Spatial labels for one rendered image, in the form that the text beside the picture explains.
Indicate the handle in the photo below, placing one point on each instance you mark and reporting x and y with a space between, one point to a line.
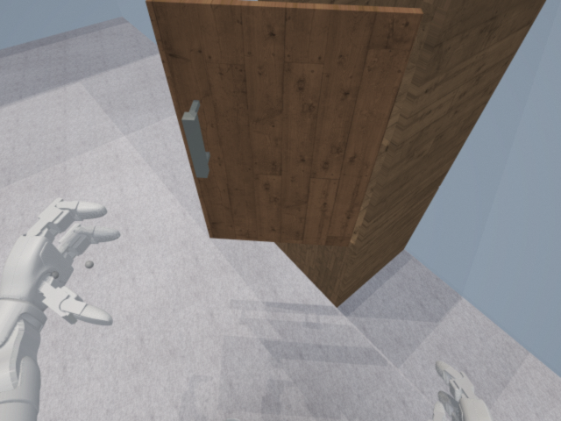
193 134

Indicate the left robot hand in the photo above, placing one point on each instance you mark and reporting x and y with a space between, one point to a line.
26 274

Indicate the right robot hand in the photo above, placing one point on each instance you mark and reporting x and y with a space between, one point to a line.
469 407

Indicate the left robot forearm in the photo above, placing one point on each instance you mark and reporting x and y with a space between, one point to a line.
20 325

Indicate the cupboard door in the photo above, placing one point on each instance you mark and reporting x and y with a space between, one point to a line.
295 100

